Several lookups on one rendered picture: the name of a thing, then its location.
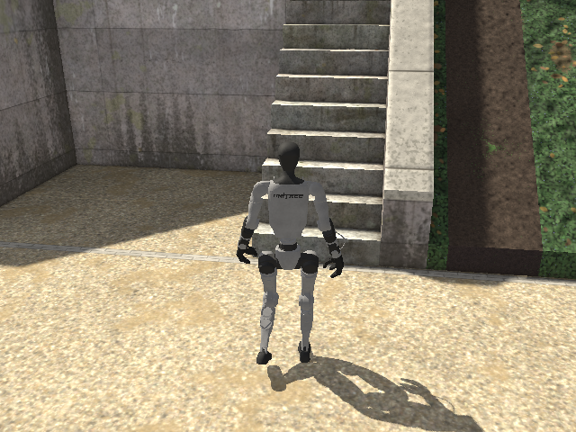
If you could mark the robot right hand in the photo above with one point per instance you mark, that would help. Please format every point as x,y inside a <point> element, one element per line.
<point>338,264</point>

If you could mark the robot right forearm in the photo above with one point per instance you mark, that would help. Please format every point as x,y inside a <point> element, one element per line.
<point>331,241</point>

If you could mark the left robot upper arm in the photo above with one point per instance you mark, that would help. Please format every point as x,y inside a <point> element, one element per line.
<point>260,189</point>

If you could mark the left robot shin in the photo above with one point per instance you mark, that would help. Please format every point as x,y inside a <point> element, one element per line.
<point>266,324</point>

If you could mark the right robot upper arm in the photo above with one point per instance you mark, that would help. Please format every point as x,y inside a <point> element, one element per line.
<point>321,205</point>

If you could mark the robot left thigh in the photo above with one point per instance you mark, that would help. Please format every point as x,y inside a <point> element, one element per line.
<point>268,271</point>

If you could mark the robot left hand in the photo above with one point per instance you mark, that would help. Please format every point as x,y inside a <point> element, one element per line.
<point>249,250</point>

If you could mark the robot left forearm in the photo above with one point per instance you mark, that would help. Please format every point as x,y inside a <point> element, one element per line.
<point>245,236</point>

